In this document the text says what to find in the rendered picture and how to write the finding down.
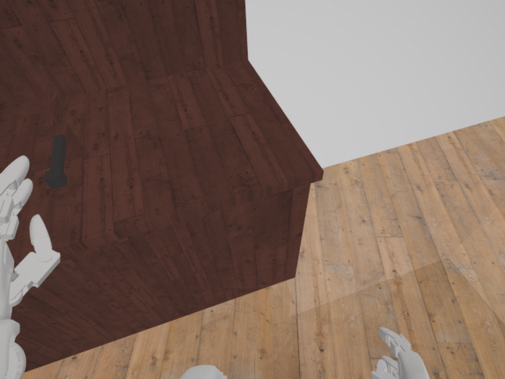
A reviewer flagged robot left hand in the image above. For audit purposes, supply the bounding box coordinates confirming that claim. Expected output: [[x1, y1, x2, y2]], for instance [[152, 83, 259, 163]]
[[0, 156, 60, 320]]

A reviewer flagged counter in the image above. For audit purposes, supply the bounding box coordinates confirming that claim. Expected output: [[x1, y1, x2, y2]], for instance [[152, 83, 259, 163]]
[[0, 0, 324, 372]]

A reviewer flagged left robot forearm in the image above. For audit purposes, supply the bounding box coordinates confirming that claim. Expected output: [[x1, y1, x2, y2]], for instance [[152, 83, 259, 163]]
[[0, 319, 26, 379]]

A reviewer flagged robot right hand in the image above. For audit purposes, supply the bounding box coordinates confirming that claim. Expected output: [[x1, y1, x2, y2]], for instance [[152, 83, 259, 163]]
[[372, 327, 430, 379]]

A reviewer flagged tap lever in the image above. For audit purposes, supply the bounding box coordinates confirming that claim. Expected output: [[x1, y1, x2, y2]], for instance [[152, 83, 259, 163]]
[[44, 134, 67, 190]]

